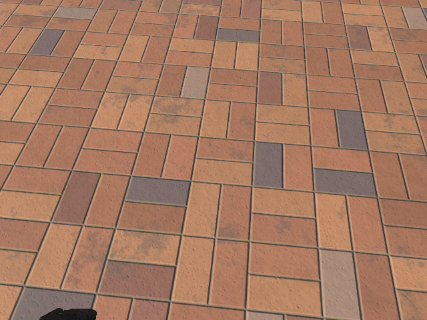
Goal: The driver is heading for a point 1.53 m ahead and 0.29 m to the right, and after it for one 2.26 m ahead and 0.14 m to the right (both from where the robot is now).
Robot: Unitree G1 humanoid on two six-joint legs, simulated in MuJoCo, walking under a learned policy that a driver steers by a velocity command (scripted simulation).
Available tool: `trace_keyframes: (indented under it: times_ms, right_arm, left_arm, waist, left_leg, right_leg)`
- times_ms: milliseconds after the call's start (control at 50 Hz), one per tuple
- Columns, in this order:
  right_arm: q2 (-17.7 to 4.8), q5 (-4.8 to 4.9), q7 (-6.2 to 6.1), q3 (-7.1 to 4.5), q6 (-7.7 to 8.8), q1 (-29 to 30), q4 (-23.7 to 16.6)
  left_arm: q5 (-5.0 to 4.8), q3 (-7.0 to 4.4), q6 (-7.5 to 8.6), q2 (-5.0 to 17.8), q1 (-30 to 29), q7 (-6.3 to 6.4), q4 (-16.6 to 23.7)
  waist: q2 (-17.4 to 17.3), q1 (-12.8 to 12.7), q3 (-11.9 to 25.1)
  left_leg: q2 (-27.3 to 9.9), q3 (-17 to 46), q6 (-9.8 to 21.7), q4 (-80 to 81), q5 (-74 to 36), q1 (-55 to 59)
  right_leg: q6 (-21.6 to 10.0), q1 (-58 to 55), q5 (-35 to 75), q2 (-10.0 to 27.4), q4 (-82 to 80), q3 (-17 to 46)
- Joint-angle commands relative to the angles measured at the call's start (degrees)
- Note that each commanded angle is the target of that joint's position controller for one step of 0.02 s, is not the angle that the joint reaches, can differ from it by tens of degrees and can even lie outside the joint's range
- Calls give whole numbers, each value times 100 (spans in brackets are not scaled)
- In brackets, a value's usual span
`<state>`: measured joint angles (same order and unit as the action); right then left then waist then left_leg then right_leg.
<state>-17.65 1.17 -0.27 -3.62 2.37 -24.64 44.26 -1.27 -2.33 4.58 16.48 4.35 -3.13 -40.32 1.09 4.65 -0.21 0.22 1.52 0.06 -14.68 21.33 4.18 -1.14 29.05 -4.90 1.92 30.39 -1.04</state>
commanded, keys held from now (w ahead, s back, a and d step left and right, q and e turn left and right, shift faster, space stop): w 0.78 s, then no key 0.22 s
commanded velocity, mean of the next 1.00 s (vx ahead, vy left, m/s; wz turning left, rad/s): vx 0.45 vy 0.00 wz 0.01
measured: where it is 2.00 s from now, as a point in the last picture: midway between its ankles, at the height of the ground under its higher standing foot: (203, 261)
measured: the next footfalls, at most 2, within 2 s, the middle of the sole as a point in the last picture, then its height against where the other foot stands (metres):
right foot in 0.02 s outside the picture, level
left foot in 0.56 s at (173, 319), level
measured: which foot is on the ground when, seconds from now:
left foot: down 0.00-0.04, up 0.06-0.54, down 0.56-1.00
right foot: up 0.00-0.00, down 0.02-0.58, up 0.60-1.00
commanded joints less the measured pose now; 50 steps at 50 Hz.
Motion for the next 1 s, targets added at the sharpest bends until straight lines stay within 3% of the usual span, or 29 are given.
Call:
trace_keyframes:
  times_ms: [20,40,60,80,100,120,140,160,180,240,280,360,420,460,520,540,560,580,600,620,640,660,680,720,760,820,880,940,1000]
  right_arm:
    - [-877,-21,-43,-199,13,182,-287]
    - [-582,-147,-66,-60,12,139,-423]
    - [25,-72,-63,96,129,-449,-599]
    - [-580,52,-41,-24,234,-76,-523]
    - [-825,163,7,-100,288,405,-636]
    - [-770,112,7,-67,319,668,-671]
    - [-702,8,13,-75,328,830,-682]
    - [-634,-17,30,-84,290,754,-645]
    - [-533,-12,42,-69,243,639,-593]
    - [-360,-79,18,-29,121,768,-628]
    - [-297,-111,13,0,138,1150,-748]
    - [-83,-70,118,96,263,2002,-935]
    - [-103,-20,221,101,317,2483,-1095]
    - [-178,-14,289,75,338,2643,-1192]
    - [-437,-40,313,-38,334,2175,-1120]
    - [-624,-50,273,-152,323,1451,-922]
    - [-901,-67,206,-269,297,517,-693]
    - [-1508,-203,171,-404,272,-90,-616]
    - [-1128,-100,178,-310,256,-260,-551]
    - [-832,-61,173,-192,248,93,-566]
    - [-713,-61,161,-146,233,499,-614]
    - [-585,-103,181,-103,241,820,-604]
    - [-438,-152,190,-59,282,1033,-624]
    - [-426,-140,204,-67,349,1183,-579]
    - [-540,-113,191,-100,415,1146,-450]
    - [-630,-139,111,-112,379,1053,-288]
    - [-734,-126,42,-118,291,757,-108]
    - [-784,-81,7,-119,188,614,70]
    - [-800,-41,-41,-136,84,822,161]
  left_arm:
    - [20,-359,115,968,851,82,119]
    - [69,-455,101,1342,1896,137,-49]
    - [148,-529,91,1810,2212,96,-158]
    - [50,-376,115,1229,2072,86,-124]
    - [56,-292,103,993,1702,119,-97]
    - [95,-256,83,893,1397,137,-43]
    - [143,-222,72,772,1168,136,-14]
    - [203,-179,89,661,1024,144,18]
    - [197,-179,113,642,966,149,16]
    - [110,-200,194,722,1008,171,-109]
    - [102,-214,178,784,1112,208,-192]
    - [50,-228,103,913,1438,267,-341]
    - [9,-250,15,1000,1798,283,-524]
    - [-10,-271,-64,1034,1884,305,-611]
    - [-3,-325,-159,1184,1776,355,-638]
    - [11,-310,-202,1164,1658,370,-624]
    - [78,-220,-211,978,1667,390,-556]
    - [127,-20,-111,356,2351,349,-370]
    - [92,16,8,363,2284,308,-481]
    - [-82,-129,96,887,1759,254,-316]
    - [-137,-121,141,907,1296,237,-164]
    - [-45,-117,145,839,1066,245,-116]
    - [21,-152,93,811,1141,256,-151]
    - [42,-114,-35,594,1444,263,-279]
    - [80,-91,-118,499,1312,301,-230]
    - [152,-56,-90,404,718,310,-57]
    - [164,7,14,223,157,224,57]
    - [137,-39,39,342,-35,145,132]
    - [212,-144,56,583,326,111,43]
  waist:
    - [-641,-856,378]
    - [-37,-1261,1315]
    - [1732,-884,1933]
    - [1186,-1085,1613]
    - [876,-1018,861]
    - [373,-883,499]
    - [206,-754,218]
    - [310,-587,165]
    - [395,-499,163]
    - [272,-401,-82]
    - [184,-490,-241]
    - [151,-821,-389]
    - [140,-987,-493]
    - [179,-941,-504]
    - [378,-555,-97]
    - [354,-129,373]
    - [224,280,1091]
    - [-951,91,2059]
    - [-1508,167,2532]
    - [-1095,195,1632]
    - [-727,57,921]
    - [-370,-129,409]
    - [-465,-345,251]
    - [-601,-560,198]
    - [-535,-617,17]
    - [-400,-509,-223]
    - [-401,-240,-107]
    - [-533,-202,13]
    - [-575,-529,202]
  left_leg:
    - [-1094,366,729,-1355,-3862,-699]
    - [-750,91,477,-3158,-2848,-1750]
    - [359,100,58,-5155,766,-3854]
    - [158,772,70,-5850,1090,-4529]
    - [-161,613,159,-5953,616,-4899]
    - [-442,426,199,-5750,120,-4753]
    - [-608,374,185,-5416,-240,-4616]
    - [-744,399,174,-5238,-497,-4299]
    - [-771,364,132,-5119,-624,-4106]
    - [-818,232,-63,-4628,-952,-4223]
    - [-832,181,-159,-3946,-1520,-4444]
    - [-590,-110,-133,-2350,-2690,-4036]
    - [-465,-120,-39,-1791,-2804,-4063]
    - [-407,-73,104,-1546,-2487,-4155]
    - [-119,-257,372,-1413,-1776,-3362]
    - [61,-438,541,-1261,-1845,-2358]
    - [-272,-139,777,-1459,-2005,-750]
    - [-1837,2355,1655,-1510,-1252,1701]
    - [-2281,4118,1922,-556,-580,2089]
    - [-2108,3477,1639,-356,-124,1468]
    - [-1895,2684,1479,-224,-398,581]
    - [-1660,2136,1408,-9,-909,-265]
    - [-1464,1755,1342,174,-1323,-798]
    - [-1294,1344,1414,496,-1743,-1339]
    - [-1253,971,1481,697,-2113,-1578]
    - [-1036,356,1354,659,-3356,-1589]
    - [-800,-115,1107,428,-4009,-1529]
    - [-1018,41,1007,74,-3876,-993]
    - [-1123,227,778,-686,-3829,-647]
  right_leg:
    - [-417,-1754,-126,-241,-227,-209]
    - [-792,-3466,-302,706,-95,871]
    - [-1642,-4962,-1989,1967,-994,3863]
    - [-1562,-4748,-2768,1959,-1549,4366]
    - [-1349,-4169,-2498,1837,-1556,3510]
    - [-1240,-3514,-1803,1618,-1585,2869]
    - [-1218,-2967,-1220,1393,-1706,2427]
    - [-1184,-2602,-814,1223,-1855,2093]
    - [-1225,-2396,-562,1143,-2003,1887]
    - [-1344,-2034,136,1067,-2307,1322]
    - [-1299,-2091,517,974,-2389,1011]
    - [-1061,-2124,714,741,-2407,468]
    - [-1053,-2627,744,975,-2264,527]
    - [-980,-3100,1056,1169,-2035,580]
    - [-805,-3530,2802,1232,-1234,535]
    - [-680,-3404,3598,1026,-342,339]
    - [-495,-2611,3057,764,942,171]
    - [-90,-246,681,-60,3276,-48]
    - [-22,724,-2723,-554,4269,674]
    - [-97,1306,-2578,-176,4639,869]
    - [-141,1361,-2088,127,4449,638]
    - [-115,1223,-1681,338,4048,526]
    - [-85,871,-1368,533,3722,568]
    - [48,431,-1103,609,3496,514]
    - [188,548,-819,655,3111,463]
    - [330,645,69,588,1923,345]
    - [314,15,1142,231,674,73]
    - [168,-129,1264,99,143,217]
    - [-102,-594,922,1,-307,273]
